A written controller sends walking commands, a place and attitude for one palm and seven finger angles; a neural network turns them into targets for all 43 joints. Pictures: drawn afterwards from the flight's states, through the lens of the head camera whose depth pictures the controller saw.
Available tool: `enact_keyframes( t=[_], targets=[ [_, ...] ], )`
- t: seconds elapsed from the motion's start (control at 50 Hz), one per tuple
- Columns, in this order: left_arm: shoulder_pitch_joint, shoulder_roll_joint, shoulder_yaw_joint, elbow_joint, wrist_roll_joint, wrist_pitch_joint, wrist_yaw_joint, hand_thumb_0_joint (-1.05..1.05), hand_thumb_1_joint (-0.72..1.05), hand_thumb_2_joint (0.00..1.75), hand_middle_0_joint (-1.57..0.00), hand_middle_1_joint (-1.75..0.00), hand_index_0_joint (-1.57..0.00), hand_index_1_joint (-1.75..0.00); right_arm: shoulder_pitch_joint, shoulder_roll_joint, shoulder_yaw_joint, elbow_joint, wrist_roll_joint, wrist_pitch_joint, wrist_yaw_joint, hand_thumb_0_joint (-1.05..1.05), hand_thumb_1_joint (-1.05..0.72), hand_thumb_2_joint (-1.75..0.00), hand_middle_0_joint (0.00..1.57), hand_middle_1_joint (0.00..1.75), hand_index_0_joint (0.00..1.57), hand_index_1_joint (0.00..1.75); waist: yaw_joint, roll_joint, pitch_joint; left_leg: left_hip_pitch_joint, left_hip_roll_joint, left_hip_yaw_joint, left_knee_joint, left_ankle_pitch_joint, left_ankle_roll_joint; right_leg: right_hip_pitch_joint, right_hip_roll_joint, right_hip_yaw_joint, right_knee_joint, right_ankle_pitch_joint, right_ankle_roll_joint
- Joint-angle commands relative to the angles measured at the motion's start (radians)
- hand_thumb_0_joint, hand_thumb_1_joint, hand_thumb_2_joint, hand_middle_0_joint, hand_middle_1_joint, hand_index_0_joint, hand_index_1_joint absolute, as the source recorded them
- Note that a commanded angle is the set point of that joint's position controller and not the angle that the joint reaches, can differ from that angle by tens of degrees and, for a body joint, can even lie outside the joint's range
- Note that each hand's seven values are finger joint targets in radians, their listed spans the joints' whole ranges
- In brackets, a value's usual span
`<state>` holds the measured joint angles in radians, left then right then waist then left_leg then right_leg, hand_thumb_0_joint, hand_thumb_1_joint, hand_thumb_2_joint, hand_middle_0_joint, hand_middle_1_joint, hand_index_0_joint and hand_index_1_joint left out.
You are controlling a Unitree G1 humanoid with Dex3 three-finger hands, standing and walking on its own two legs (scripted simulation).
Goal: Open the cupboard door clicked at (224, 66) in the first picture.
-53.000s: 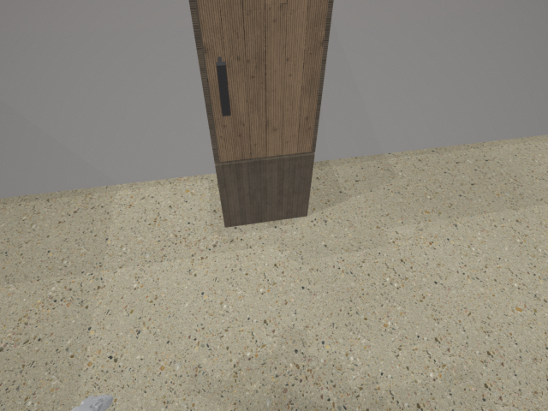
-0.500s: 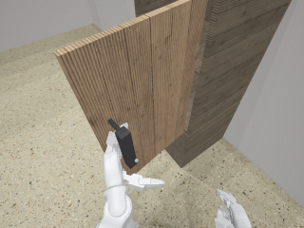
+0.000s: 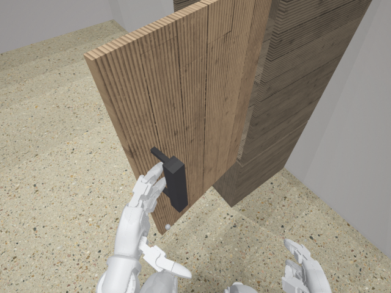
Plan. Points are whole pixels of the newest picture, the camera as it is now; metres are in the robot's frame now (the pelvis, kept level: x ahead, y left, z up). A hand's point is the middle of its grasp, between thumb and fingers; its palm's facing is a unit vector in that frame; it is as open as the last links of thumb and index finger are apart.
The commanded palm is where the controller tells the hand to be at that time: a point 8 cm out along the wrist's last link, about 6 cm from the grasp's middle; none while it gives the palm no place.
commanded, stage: slide the hand sideways off the handle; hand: left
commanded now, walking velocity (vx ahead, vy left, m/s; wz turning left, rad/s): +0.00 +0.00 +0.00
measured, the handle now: (169, 180) +0.33 +0.07 +0.06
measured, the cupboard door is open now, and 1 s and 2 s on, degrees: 100 100 100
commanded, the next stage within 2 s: draw the hand back to the body in 0.68 s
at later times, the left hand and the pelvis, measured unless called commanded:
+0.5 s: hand (142, 245) +0.20 +0.10 +0.06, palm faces -0.06 -1.00 -0.02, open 16.2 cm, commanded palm +0.17 +0.16 +0.06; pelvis +0.01 +0.00 -0.01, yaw +0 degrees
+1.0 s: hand (105, 245) +0.19 +0.15 +0.10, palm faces -0.03 -1.00 -0.08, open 16.3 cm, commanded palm +0.16 +0.21 +0.10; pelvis +0.00 +0.00 +0.00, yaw +0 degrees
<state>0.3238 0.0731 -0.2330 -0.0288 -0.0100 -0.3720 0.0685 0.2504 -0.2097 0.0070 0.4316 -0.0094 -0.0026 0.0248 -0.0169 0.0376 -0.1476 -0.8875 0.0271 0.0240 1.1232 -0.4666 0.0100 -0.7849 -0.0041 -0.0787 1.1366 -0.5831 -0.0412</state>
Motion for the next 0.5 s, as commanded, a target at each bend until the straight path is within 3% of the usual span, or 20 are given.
enact_keyframes(
  t=[0.0,0.06,0.12,0.28,0.3,0.38,0.4,0.46,0.48],
  targets=[
    [-0.044,0.011,0.037,-0.305,-0.048,-0.073,-0.016,0.00,-0.50,0.30,-0.15,-0.30,-0.15,-0.30,-0.073,-0.099,-0.032,-0.184,0.006,-0.061,-0.017,0.00,-0.90,-0.90,0.20,0.30,0.20,0.30,-0.001,-0.056,-0.199,0.215,-0.030,-0.046,-0.143,0.135,0.016,0.061,0.016,0.066,-0.228,0.262,0.012],
    [0.003,0.000,0.026,-0.310,-0.064,-0.078,-0.035,0.00,-0.50,0.30,-0.15,-0.30,-0.15,-0.30,-0.070,-0.102,-0.030,-0.184,0.010,-0.069,-0.021,0.00,-0.90,-0.90,0.20,0.30,0.20,0.30,-0.011,-0.055,-0.159,0.212,-0.026,-0.058,-0.146,0.122,0.014,0.028,0.023,0.049,-0.220,0.245,0.012],
    [0.067,0.028,0.059,-0.302,-0.065,-0.082,-0.045,0.00,-0.50,0.30,-0.15,-0.30,-0.15,-0.30,-0.061,-0.107,-0.035,-0.187,0.008,-0.075,-0.023,0.00,-0.90,-0.90,0.20,0.30,0.20,0.30,-0.002,-0.092,-0.166,0.191,-0.024,-0.060,-0.137,0.127,0.013,0.030,0.024,0.046,-0.204,0.249,0.013],
    [0.165,0.078,0.097,-0.370,-0.058,-0.085,-0.074,0.00,-0.50,0.30,-0.15,-0.30,-0.15,-0.30,-0.054,-0.104,-0.040,-0.209,0.009,-0.071,-0.023,0.00,-0.90,-0.90,0.20,0.30,0.20,0.30,0.018,-0.039,-0.196,0.187,-0.026,-0.057,-0.119,0.172,0.013,0.032,0.025,0.045,-0.168,0.292,0.008],
    [0.164,0.065,0.083,-0.377,-0.064,-0.083,-0.080,0.00,-0.50,0.30,-0.15,-0.30,-0.15,-0.30,-0.059,-0.102,-0.037,-0.211,0.010,-0.072,-0.023,0.00,-0.90,-0.90,0.20,0.30,0.20,0.30,0.010,-0.035,-0.183,0.186,-0.028,-0.057,-0.118,0.166,0.014,0.026,0.024,0.046,-0.172,0.293,0.010],
    [0.227,0.088,0.125,-0.401,-0.091,-0.077,-0.100,0.00,-0.50,0.30,-0.15,-0.30,-0.15,-0.30,-0.054,-0.101,-0.043,-0.215,0.014,-0.069,-0.032,0.00,-0.90,-0.90,0.20,0.30,0.20,0.30,0.022,-0.050,-0.205,0.179,-0.030,-0.056,-0.110,0.195,0.014,0.056,0.029,0.045,-0.166,0.331,0.011],
    [0.253,0.087,0.133,-0.389,-0.098,-0.076,-0.106,0.00,-0.50,0.30,-0.15,-0.30,-0.15,-0.30,-0.059,-0.099,-0.044,-0.216,0.017,-0.068,-0.034,0.00,-0.90,-0.90,0.20,0.30,0.20,0.30,0.022,-0.058,-0.179,0.173,-0.029,-0.053,-0.109,0.192,0.012,0.049,0.029,0.046,-0.170,0.335,0.014],
    [0.237,0.103,0.155,-0.406,-0.116,-0.086,-0.127,0.00,-0.50,0.30,-0.15,-0.30,-0.15,-0.30,-0.058,-0.099,-0.045,-0.209,0.017,-0.073,-0.042,0.00,-0.90,-0.90,0.20,0.30,0.20,0.30,0.009,-0.067,-0.172,0.153,-0.032,-0.051,-0.092,0.169,0.013,0.039,0.027,0.056,-0.176,0.327,0.021],
    [0.255,0.124,0.179,-0.405,-0.121,-0.092,-0.132,0.00,-0.50,0.30,-0.15,-0.30,-0.15,-0.30,-0.061,-0.100,-0.049,-0.204,0.018,-0.074,-0.045,0.00,-0.90,-0.90,0.20,0.30,0.20,0.30,0.019,-0.076,-0.188,0.144,-0.031,-0.052,-0.086,0.182,0.013,0.057,0.027,0.062,-0.171,0.339,0.020]
  ],
)
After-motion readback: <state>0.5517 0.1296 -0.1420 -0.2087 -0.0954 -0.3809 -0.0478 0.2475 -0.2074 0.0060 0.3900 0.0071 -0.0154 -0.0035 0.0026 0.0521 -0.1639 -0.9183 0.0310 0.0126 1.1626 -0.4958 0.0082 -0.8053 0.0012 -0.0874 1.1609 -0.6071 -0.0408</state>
